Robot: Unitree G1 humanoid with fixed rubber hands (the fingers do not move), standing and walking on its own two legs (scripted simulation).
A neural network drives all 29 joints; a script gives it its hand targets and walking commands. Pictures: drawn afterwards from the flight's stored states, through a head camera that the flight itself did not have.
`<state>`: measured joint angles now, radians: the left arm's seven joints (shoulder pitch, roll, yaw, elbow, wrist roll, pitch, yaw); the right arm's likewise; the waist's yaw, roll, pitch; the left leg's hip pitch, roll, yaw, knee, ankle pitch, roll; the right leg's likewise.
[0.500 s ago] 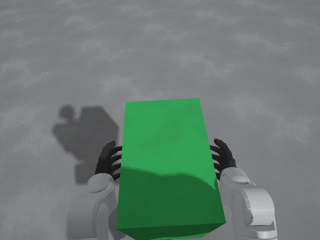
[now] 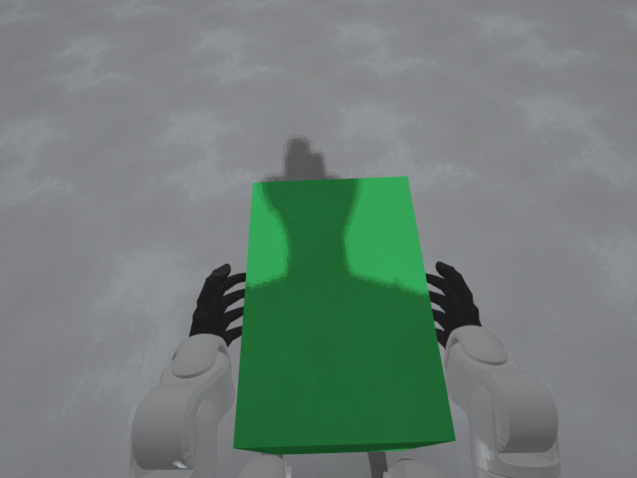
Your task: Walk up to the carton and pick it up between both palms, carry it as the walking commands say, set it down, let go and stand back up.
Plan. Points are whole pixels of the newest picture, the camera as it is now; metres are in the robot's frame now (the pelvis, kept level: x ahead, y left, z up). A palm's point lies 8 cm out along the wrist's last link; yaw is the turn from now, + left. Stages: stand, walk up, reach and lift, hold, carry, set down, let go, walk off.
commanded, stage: carry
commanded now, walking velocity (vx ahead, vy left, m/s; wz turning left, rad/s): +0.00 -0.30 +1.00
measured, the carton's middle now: (335, 331) +0.29 -0.01 +0.01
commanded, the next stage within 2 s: none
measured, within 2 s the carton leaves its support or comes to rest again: neither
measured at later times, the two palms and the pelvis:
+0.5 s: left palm (225, 435) +0.16 +0.10 +0.08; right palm (435, 286) +0.30 -0.13 +0.08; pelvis +0.01 -0.15 +0.01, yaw +31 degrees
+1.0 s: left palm out of the picture +0.09 +0.00 +0.08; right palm (417, 269) +0.33 -0.11 +0.08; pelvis +0.09 -0.28 +0.01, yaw +62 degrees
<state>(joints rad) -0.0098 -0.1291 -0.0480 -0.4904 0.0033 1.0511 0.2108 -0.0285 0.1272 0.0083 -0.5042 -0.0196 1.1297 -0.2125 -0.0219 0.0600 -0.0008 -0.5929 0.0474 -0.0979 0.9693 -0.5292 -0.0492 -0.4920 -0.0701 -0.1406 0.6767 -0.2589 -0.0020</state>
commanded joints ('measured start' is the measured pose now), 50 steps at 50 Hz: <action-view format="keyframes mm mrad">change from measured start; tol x32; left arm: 1 -287 -911 -454 -77 -209 0 -141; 50 -414 -1008 -573 -113 -256 16 -151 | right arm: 1 -453 849 607 -156 302 -40 166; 50 -440 907 499 -133 260 -71 184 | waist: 1 30 -260 -307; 11 19 -187 -356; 14 -34 392 -253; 17 -7 25 -233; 27 -9 193 -346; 30 40 -543 -400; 42 13 -173 -354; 45 -31 369 -251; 50 -2 41 -275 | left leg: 1 -100 4 159 412 -17 17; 13 614 198 -72 -628 228 167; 14 697 507 -604 -623 572 325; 26 356 160 -186 -454 674 149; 30 -142 -123 224 220 -220 16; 32 -107 -7 167 435 -74 17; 42 334 4 265 -444 132 103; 45 696 537 -637 -615 715 343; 50 508 214 -97 -486 773 187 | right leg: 1 280 -321 213 -378 -69 -129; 10 399 -299 -49 -236 288 -129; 12 179 -272 -143 -40 258 -15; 14 -422 -51 -93 337 -440 131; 16 -417 -55 129 583 -281 111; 28 298 51 -23 -295 -12 61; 30 497 -383 397 -385 117 -138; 42 312 -302 -103 -130 277 -87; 45 -430 -32 -50 378 -460 129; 50 -259 -49 96 521 -96 83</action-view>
